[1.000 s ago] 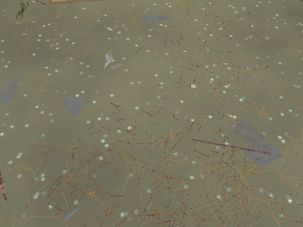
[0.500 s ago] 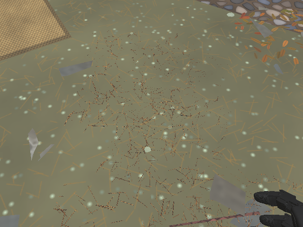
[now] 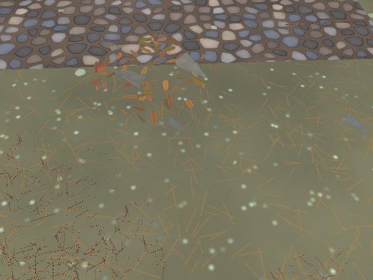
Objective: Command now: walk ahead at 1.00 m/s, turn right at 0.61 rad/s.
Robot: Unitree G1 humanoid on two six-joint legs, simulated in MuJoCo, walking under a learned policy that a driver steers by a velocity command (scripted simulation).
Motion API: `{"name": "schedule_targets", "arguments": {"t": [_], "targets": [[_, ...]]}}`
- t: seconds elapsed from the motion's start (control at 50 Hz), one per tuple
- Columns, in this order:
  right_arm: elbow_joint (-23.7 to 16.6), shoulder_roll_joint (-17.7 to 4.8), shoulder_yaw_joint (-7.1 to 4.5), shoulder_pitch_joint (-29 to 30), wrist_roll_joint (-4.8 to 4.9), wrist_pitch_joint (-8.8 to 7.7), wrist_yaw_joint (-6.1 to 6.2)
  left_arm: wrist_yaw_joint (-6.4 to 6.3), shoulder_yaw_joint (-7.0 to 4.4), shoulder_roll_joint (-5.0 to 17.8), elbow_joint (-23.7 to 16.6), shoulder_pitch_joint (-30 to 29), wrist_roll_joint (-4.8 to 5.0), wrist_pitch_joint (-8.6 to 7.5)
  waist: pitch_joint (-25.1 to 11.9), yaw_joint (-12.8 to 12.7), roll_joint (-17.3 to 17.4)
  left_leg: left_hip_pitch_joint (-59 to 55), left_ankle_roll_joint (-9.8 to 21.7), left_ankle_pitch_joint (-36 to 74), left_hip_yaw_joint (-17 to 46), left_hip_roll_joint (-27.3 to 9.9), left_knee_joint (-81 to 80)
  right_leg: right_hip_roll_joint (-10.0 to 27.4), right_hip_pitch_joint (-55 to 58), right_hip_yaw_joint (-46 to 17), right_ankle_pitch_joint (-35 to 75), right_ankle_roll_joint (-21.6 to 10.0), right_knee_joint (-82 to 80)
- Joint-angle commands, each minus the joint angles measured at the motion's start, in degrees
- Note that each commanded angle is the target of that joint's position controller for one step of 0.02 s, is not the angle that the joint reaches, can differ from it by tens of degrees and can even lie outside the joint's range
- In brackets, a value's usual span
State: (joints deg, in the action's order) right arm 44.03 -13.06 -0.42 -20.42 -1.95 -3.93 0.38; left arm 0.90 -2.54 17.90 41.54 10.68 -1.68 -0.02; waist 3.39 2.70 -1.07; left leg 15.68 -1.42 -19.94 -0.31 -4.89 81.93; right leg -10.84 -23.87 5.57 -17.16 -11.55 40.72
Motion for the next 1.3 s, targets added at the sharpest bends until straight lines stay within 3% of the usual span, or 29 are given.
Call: {"name": "schedule_targets", "arguments": {"t": [0.02, 0.06, 0.14, 0.24, 0.28, 0.32, 0.34, 0.36, 0.38, 0.42, 0.48, 0.56, 0.62, 0.7, 0.76, 0.78, 0.8, 0.82, 0.84, 0.88, 0.92, 1.0, 1.1, 1.14, 1.2, 1.22, 1.24, 1.26, 1.3], "targets": [[-7.10, -9.95, -1.62, 1.20, -1.30, -0.89, -0.03, -2.12, -2.68, 7.90, -1.53, 5.95, -0.09, -2.52, -2.08, -0.90, 7.95, 25.38, -0.22, -0.22, 3.30, -3.74, -3.10, 20.79, 19.19, -34.56, 7.46, -9.72, -26.96], [-7.00, -8.04, -1.21, 1.08, -2.07, 1.16, -0.85, -1.85, -1.45, 5.27, 0.07, 6.49, 0.70, -4.41, -0.15, 1.19, 6.49, 21.00, -1.53, -2.85, 3.12, -5.43, -10.90, 17.65, 9.84, -28.86, 10.00, -8.91, -29.22], [-11.76, -5.08, 0.21, 14.60, -0.54, 0.85, -2.21, -0.53, -1.83, 5.99, 1.99, 8.64, 1.49, -6.50, 4.00, -2.30, 2.65, 16.61, 0.09, 18.00, -0.60, -4.84, -34.78, 11.46, 4.41, -17.94, 19.35, -5.10, -34.16], [-11.75, -6.96, -0.66, 19.62, 0.60, 0.49, -2.47, -0.24, -2.23, 8.82, 5.35, 14.21, 1.98, -7.22, 1.46, -5.61, 1.17, 10.03, 5.09, 28.71, -4.29, 1.80, -49.49, 15.24, 21.29, -15.38, 43.70, -1.22, -34.01], [-10.18, -10.05, -2.21, 13.39, 0.37, 0.39, -1.61, -0.95, -2.71, 11.63, 6.18, 14.64, 0.60, -6.56, -4.60, -1.89, -2.40, 3.40, 6.53, 18.70, -4.83, 6.28, -49.34, 17.24, 28.82, -14.78, 64.23, 1.06, -21.94], [-3.96, -13.94, -4.35, -8.93, 0.44, 0.75, 0.22, -1.67, -2.79, 11.98, 6.03, 9.83, -1.37, -5.29, -13.90, 10.65, -2.90, -19.02, 8.19, 9.62, -3.12, 5.20, -48.64, 15.65, 20.12, -12.49, 61.40, 2.69, 5.74], [-2.13, -19.34, -5.96, -17.55, -1.17, 0.85, 1.30, -1.61, -1.07, 5.25, 4.11, 10.96, -0.65, -5.66, -20.07, 11.92, 7.14, -32.49, 10.90, -8.23, 11.98, -6.85, -48.47, 9.57, 5.34, -9.06, 33.81, 3.99, 31.99], [-1.73, -21.33, -6.36, -13.95, -1.71, 0.55, 0.01, -0.57, 0.29, 0.35, 2.21, 18.49, 2.46, -6.67, -26.75, 3.66, 25.14, -39.91, 17.40, -15.91, 49.49, -18.28, -63.58, -0.16, -10.97, -13.69, -8.31, 5.55, 45.92], [-3.16, -15.68, -5.81, -5.90, -1.03, 0.65, -0.84, -1.29, 0.22, 4.16, 2.45, 12.36, 1.17, -6.45, -16.91, 3.51, 12.50, -33.98, 16.99, -19.65, 46.17, -15.80, -66.11, 5.98, -18.34, -14.30, -3.87, 4.06, 47.14], [-2.02, -9.42, -4.30, -1.53, -0.58, 0.03, -1.27, -0.37, 0.60, 4.34, 0.89, 4.44, 0.23, -6.05, -6.47, 1.27, -0.90, -17.30, 15.23, -9.90, 29.93, -12.34, -67.32, 11.23, -16.56, -12.80, 1.45, 4.29, 39.50], [1.79, -7.25, -3.10, -2.74, 0.10, -1.33, -1.09, 1.28, 1.82, 0.70, -0.99, 3.33, -1.03, -3.84, -0.47, -3.32, 2.79, -5.16, 13.21, -5.66, 19.68, -8.03, -72.45, 13.90, -14.74, -12.91, -0.11, 5.85, 33.20], [3.35, -8.90, -3.33, -3.32, 1.37, -3.02, -1.76, 2.12, 2.94, 1.18, -6.05, -7.95, -0.93, -3.74, 5.35, -3.82, 3.30, -0.95, 12.94, 7.74, 7.53, -3.69, -80.20, 17.07, -18.32, -7.21, 12.40, 7.99, 15.04], [4.46, -9.82, -3.52, -6.25, 2.65, -4.04, -1.94, 3.27, 3.96, -0.73, -7.36, -14.22, -0.02, -4.42, 5.42, -1.82, 2.00, 0.24, 11.54, 23.20, 1.56, -2.57, -85.26, 15.45, -6.26, -1.75, 25.90, 6.91, -1.10], [6.72, -13.14, -3.83, -9.04, 2.12, -3.52, -1.35, 2.16, 3.09, 1.42, -6.93, -15.07, -0.39, -4.51, 1.84, -2.17, 4.11, -17.87, 9.87, 55.74, -1.93, -4.83, -78.21, 10.69, -3.52, 1.48, 22.88, 4.38, -8.08], [7.61, -16.40, -4.42, -7.47, 0.13, -0.91, 0.59, 0.29, 0.47, 6.24, -0.23, 6.96, -0.54, -4.29, -11.87, -13.19, 8.64, -20.16, 7.48, 73.34, -3.79, -5.94, -46.21, 5.73, 18.94, 0.89, 9.52, 1.79, -9.37], [6.36, -14.03, -3.91, -6.58, -0.28, -0.59, 0.76, -0.72, -1.03, 9.74, 2.75, 17.93, -1.21, -4.13, -17.75, -17.18, 6.75, -8.82, 7.49, 58.27, -3.38, -3.98, -27.59, 12.86, 33.87, -6.37, 1.16, 0.43, -6.80], [3.31, -3.28, -1.71, -13.49, 1.64, -1.08, -0.65, -1.30, -2.92, 15.55, 2.86, 18.43, -3.03, -4.37, -25.82, -8.98, -11.92, 14.74, 5.77, 2.86, -1.42, 5.58, -2.46, 31.97, 51.67, -37.24, -13.16, -6.42, -10.62], [2.59, -8.14, -2.33, -9.98, 2.59, -1.93, -0.62, -0.83, -3.13, 13.42, 2.77, 18.56, -1.14, -3.90, -30.71, -11.61, -10.71, 23.70, 6.65, -6.09, 5.54, 9.00, 5.77, 33.37, 53.46, -56.24, -17.05, -8.46, -22.55], [0.34, -9.37, -2.53, -1.16, 2.51, -2.13, -0.15, -0.78, -2.79, 10.49, 3.74, 12.84, -0.80, -4.39, -17.00, -9.81, -5.03, 29.72, 7.43, 0.76, 5.70, 4.22, 3.96, 29.94, 44.92, -43.89, -10.35, -6.21, -23.28], [-0.32, -7.72, -1.74, 3.12, 1.40, -1.97, -0.81, -0.65, -1.78, 5.20, 5.47, 9.60, -0.64, -5.45, -6.74, -5.98, 2.09, 25.07, 7.10, 3.92, 5.68, 0.71, -4.48, 25.24, 27.09, -30.23, 1.77, -3.11, -25.53], [-0.43, -5.84, -1.22, 1.77, -0.03, 0.02, -2.08, -1.01, -0.35, 0.92, 7.21, 9.50, -0.19, -6.05, -4.02, -1.71, -0.05, 19.78, 5.65, 3.43, 5.89, -1.01, -9.34, 22.14, 16.81, -23.83, 2.23, -1.44, -29.25], [-5.58, -5.09, -0.15, 13.87, -0.94, 1.22, -3.26, -0.39, -0.71, 2.84, 9.14, 11.89, 1.17, -7.56, 4.40, -1.67, -1.05, 25.58, 3.17, 10.82, 0.91, -3.45, -23.92, 18.67, 10.86, -14.90, 9.20, -1.85, -37.52], [-7.50, -4.92, 0.82, 22.22, 1.03, 0.21, -4.14, 0.10, -1.26, 6.25, 10.70, 15.09, 2.59, -8.72, 4.80, -3.58, 0.84, 11.44, 5.57, 32.70, -5.03, 0.59, -46.59, 17.83, 13.57, -7.02, 29.24, 0.41, -44.32], [-7.89, -6.61, 0.43, 22.93, 0.42, -0.17, -3.40, -0.22, -1.41, 7.68, 12.12, 17.09, 1.92, -8.27, 3.76, -3.38, -0.08, 11.64, 7.50, 29.14, -6.50, 2.97, -50.28, 19.55, 24.09, -5.30, 48.40, 1.59, -38.62], [-2.76, -11.42, -1.95, 5.46, -0.22, -0.04, -1.50, -1.93, -2.16, 11.21, 13.13, 17.03, -0.40, -5.97, -9.11, 5.30, -4.43, -7.06, 9.84, 14.84, -7.06, 9.28, -48.75, 21.11, 29.54, -3.77, 71.01, 3.81, -11.49], [0.86, -13.79, -3.25, -6.80, -0.59, 0.28, -0.44, -2.37, -2.05, 10.86, 12.70, 14.93, -0.86, -5.40, -14.27, 11.41, -4.23, -20.21, 11.11, 10.55, -3.94, 6.16, -48.17, 19.35, 21.92, -2.91, 63.08, 4.42, 5.76], [2.17, -19.86, -5.13, -13.50, -1.66, 0.50, 0.62, -1.72, -0.58, 3.84, 10.50, 17.27, -0.05, -5.73, -20.98, 10.04, 6.92, -33.96, 13.94, -5.12, 14.18, -8.11, -48.57, 12.90, 6.37, -2.47, 30.82, 5.02, 30.90], [2.28, -21.30, -5.80, -11.09, -1.13, 0.63, -0.31, -0.63, 0.15, 0.47, 9.30, 23.46, 2.75, -6.79, -29.66, 3.92, 21.37, -43.82, 21.16, -13.23, 49.79, -19.09, -62.95, 3.18, -10.95, -10.73, -9.19, 6.24, 48.20], [2.15, -12.63, -4.75, -1.37, 0.14, -0.05, -1.09, -1.24, -0.09, 4.18, 6.68, 8.66, 1.59, -7.10, -11.37, 3.20, 2.96, -28.09, 18.27, -5.10, 33.72, -13.73, -65.47, 11.81, -19.31, -11.44, 0.85, 4.78, 44.88]]}}
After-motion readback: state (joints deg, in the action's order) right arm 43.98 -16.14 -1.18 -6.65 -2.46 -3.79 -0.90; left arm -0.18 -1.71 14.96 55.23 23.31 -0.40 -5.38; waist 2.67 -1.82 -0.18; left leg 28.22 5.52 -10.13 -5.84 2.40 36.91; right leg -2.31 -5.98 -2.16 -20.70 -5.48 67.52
